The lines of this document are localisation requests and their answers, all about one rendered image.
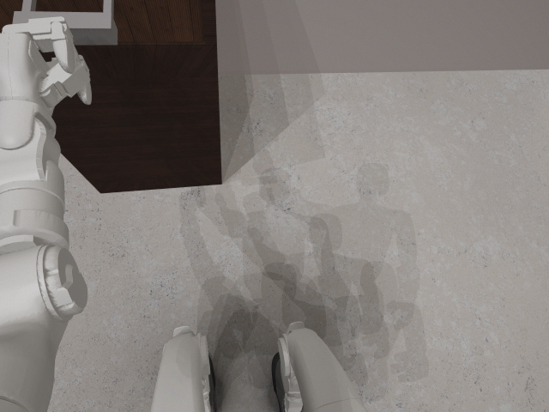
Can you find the robot left forearm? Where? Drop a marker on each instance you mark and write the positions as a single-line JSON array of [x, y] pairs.
[[31, 183]]

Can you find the left robot hand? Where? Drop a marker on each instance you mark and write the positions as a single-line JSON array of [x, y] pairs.
[[25, 75]]

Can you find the robot right shin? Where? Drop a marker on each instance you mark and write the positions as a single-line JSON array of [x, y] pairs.
[[293, 401]]

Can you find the robot left upper arm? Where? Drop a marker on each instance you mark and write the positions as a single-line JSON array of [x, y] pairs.
[[41, 289]]

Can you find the cabinet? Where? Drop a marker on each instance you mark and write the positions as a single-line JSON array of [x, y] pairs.
[[154, 119]]

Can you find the robot right foot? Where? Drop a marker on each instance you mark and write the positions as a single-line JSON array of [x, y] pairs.
[[277, 381]]

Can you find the drawer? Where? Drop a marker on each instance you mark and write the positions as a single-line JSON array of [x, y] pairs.
[[136, 20]]

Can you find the handle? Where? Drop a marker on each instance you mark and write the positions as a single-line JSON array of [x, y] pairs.
[[87, 28]]

